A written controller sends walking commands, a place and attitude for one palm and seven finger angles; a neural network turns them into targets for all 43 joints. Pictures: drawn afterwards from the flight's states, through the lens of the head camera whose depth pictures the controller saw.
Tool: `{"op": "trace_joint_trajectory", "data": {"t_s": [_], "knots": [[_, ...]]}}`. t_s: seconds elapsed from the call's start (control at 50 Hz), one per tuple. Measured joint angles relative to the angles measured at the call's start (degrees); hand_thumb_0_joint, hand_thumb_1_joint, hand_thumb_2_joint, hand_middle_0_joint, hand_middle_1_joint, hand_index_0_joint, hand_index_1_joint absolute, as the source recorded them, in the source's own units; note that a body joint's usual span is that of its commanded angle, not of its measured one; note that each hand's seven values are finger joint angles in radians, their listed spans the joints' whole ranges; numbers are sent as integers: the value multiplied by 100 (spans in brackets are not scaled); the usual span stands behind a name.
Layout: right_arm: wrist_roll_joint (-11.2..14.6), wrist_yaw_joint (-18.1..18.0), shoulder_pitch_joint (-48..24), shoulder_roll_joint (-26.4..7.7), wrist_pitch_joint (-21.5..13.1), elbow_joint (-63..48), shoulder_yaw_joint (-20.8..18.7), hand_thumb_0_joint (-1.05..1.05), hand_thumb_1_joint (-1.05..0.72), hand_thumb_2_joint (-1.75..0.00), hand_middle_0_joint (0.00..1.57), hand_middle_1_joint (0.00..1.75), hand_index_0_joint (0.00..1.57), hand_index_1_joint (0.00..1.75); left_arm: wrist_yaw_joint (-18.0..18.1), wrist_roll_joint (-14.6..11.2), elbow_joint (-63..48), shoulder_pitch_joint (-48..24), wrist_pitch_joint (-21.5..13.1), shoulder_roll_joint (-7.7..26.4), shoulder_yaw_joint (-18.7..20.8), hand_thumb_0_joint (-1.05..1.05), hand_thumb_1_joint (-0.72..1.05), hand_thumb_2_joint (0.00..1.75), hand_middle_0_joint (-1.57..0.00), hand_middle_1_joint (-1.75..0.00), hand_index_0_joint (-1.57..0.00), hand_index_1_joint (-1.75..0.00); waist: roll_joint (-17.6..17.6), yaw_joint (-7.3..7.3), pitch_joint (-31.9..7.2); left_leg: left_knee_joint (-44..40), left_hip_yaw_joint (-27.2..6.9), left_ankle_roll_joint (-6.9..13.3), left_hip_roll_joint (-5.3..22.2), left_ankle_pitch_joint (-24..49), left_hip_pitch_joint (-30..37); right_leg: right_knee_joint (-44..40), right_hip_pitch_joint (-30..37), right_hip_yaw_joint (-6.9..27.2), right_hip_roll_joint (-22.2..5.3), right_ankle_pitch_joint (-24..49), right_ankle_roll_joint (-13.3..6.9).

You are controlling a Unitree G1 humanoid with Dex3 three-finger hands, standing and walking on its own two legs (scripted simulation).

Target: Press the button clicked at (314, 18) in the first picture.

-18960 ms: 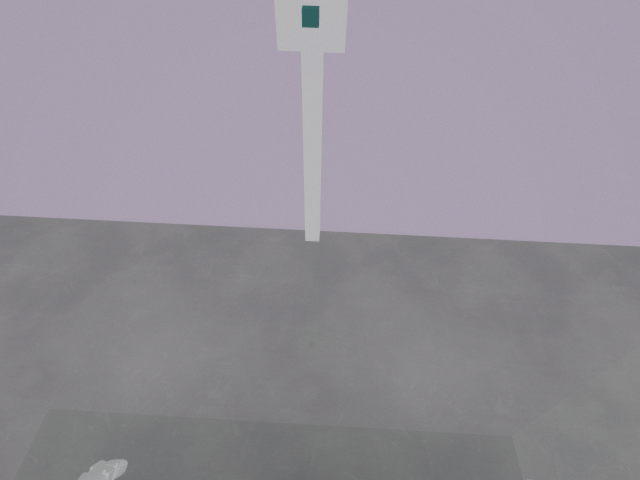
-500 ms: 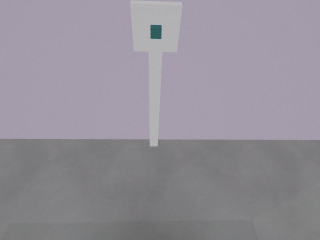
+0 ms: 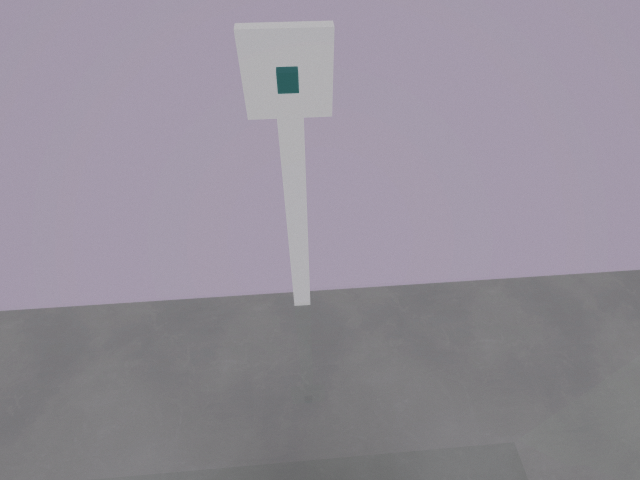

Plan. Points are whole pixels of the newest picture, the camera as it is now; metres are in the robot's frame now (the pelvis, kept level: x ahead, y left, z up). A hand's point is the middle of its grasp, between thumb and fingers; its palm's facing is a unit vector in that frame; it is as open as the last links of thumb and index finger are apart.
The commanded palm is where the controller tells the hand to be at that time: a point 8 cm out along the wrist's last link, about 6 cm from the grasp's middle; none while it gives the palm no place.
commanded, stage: let the arm hang, fingers relaxed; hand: left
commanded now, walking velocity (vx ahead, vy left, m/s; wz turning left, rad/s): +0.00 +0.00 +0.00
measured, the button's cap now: (287, 79) +0.78 +0.10 +0.12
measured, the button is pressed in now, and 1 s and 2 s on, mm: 0 0 0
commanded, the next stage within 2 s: stand and wait in 0.12 s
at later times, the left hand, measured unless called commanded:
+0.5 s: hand out of the picture -0.02 +0.14 -0.18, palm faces +0.05 -0.98 -0.17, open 7.3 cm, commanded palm none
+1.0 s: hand out of the picture +0.00 +0.14 -0.17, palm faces +0.04 -0.98 -0.18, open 7.3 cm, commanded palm none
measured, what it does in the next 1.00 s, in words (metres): stands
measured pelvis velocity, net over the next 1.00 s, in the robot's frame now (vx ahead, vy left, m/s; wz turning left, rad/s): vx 0.01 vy -0.03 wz -0.01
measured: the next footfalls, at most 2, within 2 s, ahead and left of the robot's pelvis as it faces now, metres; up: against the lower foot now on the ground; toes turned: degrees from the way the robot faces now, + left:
none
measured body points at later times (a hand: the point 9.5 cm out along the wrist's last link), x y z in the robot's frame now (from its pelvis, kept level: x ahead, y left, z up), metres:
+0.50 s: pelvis +0.00 -0.02 +0.00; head +0.02 -0.02 +0.45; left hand -0.02 +0.19 -0.16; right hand -0.01 -0.22 -0.16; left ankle +0.02 +0.09 -0.74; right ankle +0.00 -0.13 -0.74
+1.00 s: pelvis +0.01 -0.03 +0.00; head +0.02 -0.03 +0.45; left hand +0.00 +0.19 -0.16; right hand -0.01 -0.23 -0.16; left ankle +0.02 +0.09 -0.74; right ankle +0.00 -0.13 -0.74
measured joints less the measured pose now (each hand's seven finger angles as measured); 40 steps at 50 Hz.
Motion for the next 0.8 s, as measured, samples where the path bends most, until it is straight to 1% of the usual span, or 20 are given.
{"op": "trace_joint_trajectory", "data": {"t_s": [0.1, 0.54, 0.8], "knots": [[0, -9, 16, -16, 0, 15, -15, 0, -91, -90, 20, 30, 20, 29, -3, -14, -7, 20, -13, 5, 18, 1, 92, 90, -20, -30, -21, -31, -1, -7, 25, 39, -19, -39, 45, -29, -2, -2, 19, -18, 44, -16, -36], [6, -24, -227, -144, 9, -5, -25, 0, -91, -90, 20, 30, 20, 29, -16, -27, 73, 126, -53, -19, -17, 0, 91, 90, -20, -30, -20, -30, -17, 50, 45, -16, -74, -168, 176, -24, 93, -143, 158, -72, 184, 10, -151], [8, -23, -239, -144, 8, 22, -11, 0, -91, -90, 20, 30, 20, 29, -21, -29, 47, 38, -60, 33, -6, 0, 91, 90, -20, -30, -20, -30, -3, 38, 76, -79, -80, -211, 211, 0, 130, -188, 183, -76, 224, 21, -192]]}}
